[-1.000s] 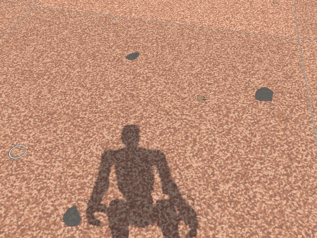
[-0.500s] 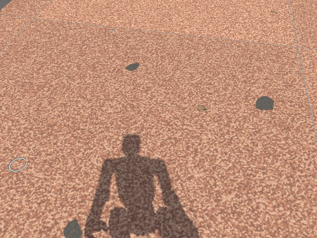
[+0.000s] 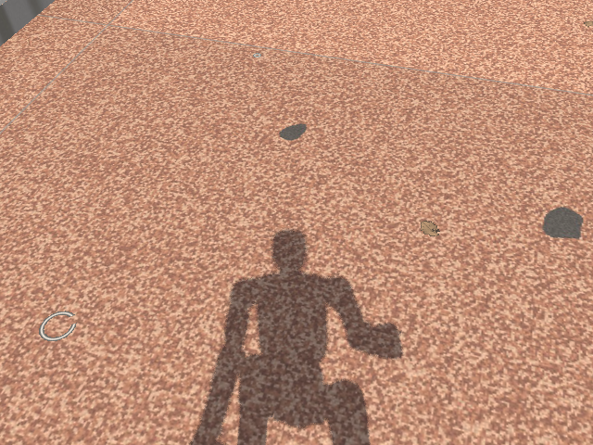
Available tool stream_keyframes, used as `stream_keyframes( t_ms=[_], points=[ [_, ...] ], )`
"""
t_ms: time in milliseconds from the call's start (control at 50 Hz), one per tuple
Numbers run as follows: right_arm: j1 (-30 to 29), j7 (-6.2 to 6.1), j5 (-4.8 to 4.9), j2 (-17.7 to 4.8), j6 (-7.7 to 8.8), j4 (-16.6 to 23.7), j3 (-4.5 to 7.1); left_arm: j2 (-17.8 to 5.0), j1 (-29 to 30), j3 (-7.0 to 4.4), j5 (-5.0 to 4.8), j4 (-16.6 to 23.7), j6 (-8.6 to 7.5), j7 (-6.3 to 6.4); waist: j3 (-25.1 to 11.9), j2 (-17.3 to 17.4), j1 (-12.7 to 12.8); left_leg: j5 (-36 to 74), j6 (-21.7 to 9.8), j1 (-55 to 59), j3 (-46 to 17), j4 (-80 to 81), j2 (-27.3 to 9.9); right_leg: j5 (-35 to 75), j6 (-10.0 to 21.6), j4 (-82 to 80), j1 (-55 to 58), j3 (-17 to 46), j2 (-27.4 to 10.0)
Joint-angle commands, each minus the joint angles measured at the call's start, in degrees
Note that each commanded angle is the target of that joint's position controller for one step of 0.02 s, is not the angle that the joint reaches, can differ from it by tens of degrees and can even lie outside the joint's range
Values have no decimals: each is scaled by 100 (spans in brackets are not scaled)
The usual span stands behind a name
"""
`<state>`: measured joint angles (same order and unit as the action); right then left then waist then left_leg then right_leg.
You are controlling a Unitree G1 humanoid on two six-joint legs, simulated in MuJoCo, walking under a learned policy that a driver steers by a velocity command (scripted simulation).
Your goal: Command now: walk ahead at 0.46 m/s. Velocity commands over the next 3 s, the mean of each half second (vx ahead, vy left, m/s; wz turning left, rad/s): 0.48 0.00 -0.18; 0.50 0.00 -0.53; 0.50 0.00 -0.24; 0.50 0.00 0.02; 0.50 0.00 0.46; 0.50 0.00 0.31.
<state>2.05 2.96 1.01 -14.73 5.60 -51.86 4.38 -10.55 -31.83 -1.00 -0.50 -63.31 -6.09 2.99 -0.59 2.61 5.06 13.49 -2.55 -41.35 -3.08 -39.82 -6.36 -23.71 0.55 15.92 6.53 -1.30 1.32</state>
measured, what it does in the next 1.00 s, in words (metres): goes down, turning right: left foot 0.16 m lower, then right foot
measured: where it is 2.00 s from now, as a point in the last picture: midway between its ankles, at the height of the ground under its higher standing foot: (418, 259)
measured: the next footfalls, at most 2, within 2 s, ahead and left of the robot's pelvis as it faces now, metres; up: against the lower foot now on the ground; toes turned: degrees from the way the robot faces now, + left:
left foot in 0.22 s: +0.34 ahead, +0.20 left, -0.16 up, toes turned +4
right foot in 0.70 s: +0.61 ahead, -0.06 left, -0.16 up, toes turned -16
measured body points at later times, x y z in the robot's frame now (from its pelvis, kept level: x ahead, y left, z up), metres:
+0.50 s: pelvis +0.34 +0.10 -0.15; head +0.37 +0.10 +0.30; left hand +0.50 +0.34 -0.28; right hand +0.31 -0.16 -0.30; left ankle +0.30 +0.20 -0.89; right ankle +0.44 -0.06 -0.82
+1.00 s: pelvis +0.61 +0.00 -0.14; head +0.63 -0.04 +0.31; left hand +0.75 +0.23 -0.25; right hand +0.70 -0.33 -0.24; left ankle +0.82 +0.14 -0.81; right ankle +0.57 -0.05 -0.89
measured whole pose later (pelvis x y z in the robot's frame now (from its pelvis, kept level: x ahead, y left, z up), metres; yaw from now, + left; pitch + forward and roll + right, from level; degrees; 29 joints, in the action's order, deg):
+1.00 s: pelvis +0.61 +0.00 -0.14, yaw -23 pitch +2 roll +2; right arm 1.1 -0.6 -0.5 -16.7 5.2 -47.2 4.7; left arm -13.1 -20.5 -4.5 -1.1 -45.3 -3.9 0.0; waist 1.3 1.6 2.7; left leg -4.6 1.5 -38.4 -5.9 -46.5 -5.4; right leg -10.6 6.3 19.5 -10.2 5.5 6.2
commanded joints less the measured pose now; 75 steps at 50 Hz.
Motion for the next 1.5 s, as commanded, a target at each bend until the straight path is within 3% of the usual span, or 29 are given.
stream_keyframes(
  t_ms=[20,140,180,200,220,240,260,280,320,360,400,500,600,660,700,720,740,760,800,840,920,1160,1200,1240,1260,1280,1300,1340,1500],
  points=[
    [-823,156,-52,-142,101,592,-45,-843,220,-149,-30,328,-91,50,1063,-613,-114,1478,-103,698,80,597,93,956,736,-175,-1818,365,-1159],
    [-921,349,96,-333,75,679,-109,-964,-77,-237,-35,463,210,-8,976,-546,87,1007,-45,763,128,1655,-28,1526,421,1813,-298,283,-1143],
    [627,287,40,-695,156,88,47,-1095,18,-264,-19,511,246,-86,90,-603,-448,1150,-80,2419,345,1713,131,2997,418,3768,-281,426,-1009],
    [1762,225,24,-943,138,-291,163,-1107,152,-283,-56,478,246,-166,-349,-321,-1114,1427,-117,3985,356,2018,51,3012,231,5448,-1110,363,-806],
    [2401,218,-125,-1111,140,-541,136,-594,-117,-226,-22,440,183,-228,-770,893,-1187,2522,-369,5894,-196,1207,-639,-1482,-103,8010,-3053,439,-62],
    [2615,131,-266,-1459,166,-533,125,-158,-1097,-114,-122,334,34,-301,-1634,2303,-776,5413,-555,7678,-456,-1098,-1196,-2695,-4,9274,-4944,1447,53],
    [3054,107,-220,-1409,14,-572,196,-624,-1033,-163,-327,503,-169,-349,-2711,2213,-1100,4824,-1120,8021,-1327,-735,-1564,-2339,-50,9389,-5296,1863,39],
    [3171,101,-190,-1503,-70,-629,305,-784,-210,-179,-522,937,-201,-302,-2974,1299,-1225,473,-1596,7627,-2548,711,-2089,-1667,-58,8803,-5759,1512,-207],
    [1443,-8,-188,-918,68,-155,73,-925,740,-257,-432,1095,-2,-39,-1420,-169,-664,-2016,-1413,4584,-2847,2102,-2238,369,33,7914,-5344,978,-812],
    [611,0,-266,-667,199,-164,-7,-476,649,-249,-143,1093,333,-14,-348,58,-134,-890,-1175,2229,-1592,2225,-1765,714,-42,6944,-4239,920,-1092],
    [599,-89,-262,-567,226,-232,-31,-437,1000,-308,-134,1330,388,-48,98,486,-135,-646,-983,1846,-648,2576,-1277,908,-62,5887,-4115,942,-1154],
    [1130,-476,-151,-702,93,-346,62,-356,2030,-305,5,1803,291,-328,104,59,-409,216,-786,3151,627,2677,-1019,2298,165,3503,-4447,576,-934],
    [1609,-527,-9,-862,-117,-449,136,-348,3034,-322,-37,2267,361,-540,529,-161,-715,-110,-520,4110,1201,2618,-1117,2205,446,2528,-4634,3,-660],
    [1453,-529,0,-1154,-232,-327,219,-617,2819,-457,-41,2410,380,-630,250,89,-426,1964,-317,4351,1533,1668,-1091,1365,717,2417,-3756,-513,-168],
    [1220,-527,-8,-1166,-275,-195,204,-1176,1280,-769,-80,2041,383,-584,-482,-44,413,2264,-80,3590,1729,-615,-739,1540,1076,1982,-1543,-580,311],
    [1276,-505,-189,-745,-210,-6,77,-1819,651,-938,-116,1906,410,-460,-791,-1325,402,-1195,212,1950,1730,-2788,-170,1768,1492,1575,-173,1423,-811],
    [1661,-372,-105,-257,56,287,-92,-2115,807,-909,-67,2109,298,-503,-1771,-2042,-170,-4741,346,42,365,-4326,968,554,2640,308,1381,4995,-2029],
    [855,-284,121,-816,273,398,41,-1622,700,-773,-17,2111,226,-527,-1485,-1159,206,-4422,148,-683,-327,-4379,694,267,2265,-129,1334,4876,-1982],
    [565,-300,87,-758,345,412,49,-1220,1492,-641,-28,2233,143,-499,-441,-266,-258,-3485,-35,-394,-257,-3433,184,1325,1780,-42,-294,3290,-1585],
    [768,-327,-43,-838,155,343,147,-1007,1970,-552,21,2369,118,-466,-352,-351,-643,-3143,35,577,-279,-2681,-94,2276,1529,-156,-1432,2470,-1218],
    [294,-378,-178,-567,-34,594,126,-1259,1549,-606,-77,2278,71,-313,-186,-325,-582,-2291,387,562,-63,-1491,83,2878,1505,-337,-1822,1878,-950],
    [-1077,-135,-63,-570,250,1229,-24,-1139,607,-539,-63,1802,191,-198,270,-912,36,-1269,154,641,126,1287,530,2672,1103,221,-691,2094,-1176],
    [-655,-120,-67,-712,307,1170,30,-1235,739,-559,-56,1808,257,-172,119,-1094,-217,-1722,-40,1201,289,1443,671,3786,1010,617,-494,2119,-1212],
    [951,-164,-168,-1097,335,833,192,-1077,1113,-461,4,1982,265,-201,-1012,-950,-1014,-1289,-565,3633,-103,1300,231,4654,705,2340,-1204,1686,-710],
    [1938,-193,-228,-1544,289,691,327,-716,553,-345,12,2012,202,-216,-2002,192,-1081,-1510,-1344,5940,-1981,1193,-985,2807,283,4403,-3072,1195,33],
    [2259,-128,-99,-1308,224,437,285,-642,150,-283,-105,1901,140,-225,-2252,1465,-1007,-2585,-1789,6621,-3918,2018,-1704,-826,113,5670,-4422,1174,465],
    [1927,-124,22,-905,195,507,164,-1159,631,-389,-191,1962,100,-234,-1299,763,-1067,-3490,-1519,5956,-3649,2229,-1541,-687,167,6144,-5057,1380,95],
    [1167,-138,-83,-609,107,659,37,-1146,1585,-384,-68,2207,66,-249,-83,-115,-833,-2873,-1180,4212,-2239,2590,-1040,207,194,5643,-4973,887,-429],
    [1419,-224,-54,-837,93,445,45,-679,2170,-300,49,2469,135,-246,68,93,-629,-360,-1056,3407,-548,3127,-447,1802,-72,3371,-4607,393,-844]
  ],
)
Over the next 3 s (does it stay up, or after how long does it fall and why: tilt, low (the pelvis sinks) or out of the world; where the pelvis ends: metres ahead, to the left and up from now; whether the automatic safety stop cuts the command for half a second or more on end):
stays up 1.68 -0.38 -0.14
